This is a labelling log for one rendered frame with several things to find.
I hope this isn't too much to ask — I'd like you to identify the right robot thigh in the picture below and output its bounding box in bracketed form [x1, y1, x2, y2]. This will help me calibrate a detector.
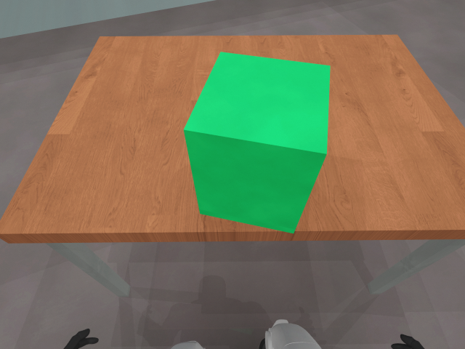
[265, 323, 321, 349]

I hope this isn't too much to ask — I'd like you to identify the robot right shin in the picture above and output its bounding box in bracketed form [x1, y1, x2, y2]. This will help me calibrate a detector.
[273, 319, 288, 326]

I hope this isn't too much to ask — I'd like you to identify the table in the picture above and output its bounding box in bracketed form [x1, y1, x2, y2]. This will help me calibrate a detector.
[0, 35, 465, 297]

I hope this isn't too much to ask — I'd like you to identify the carton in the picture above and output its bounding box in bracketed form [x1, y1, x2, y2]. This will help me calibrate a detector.
[184, 52, 331, 233]

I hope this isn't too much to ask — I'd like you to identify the robot right hand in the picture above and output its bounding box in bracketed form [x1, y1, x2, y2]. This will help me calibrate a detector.
[391, 334, 424, 349]

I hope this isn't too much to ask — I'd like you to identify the robot left hand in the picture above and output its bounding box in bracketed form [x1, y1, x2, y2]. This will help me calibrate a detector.
[64, 329, 99, 349]

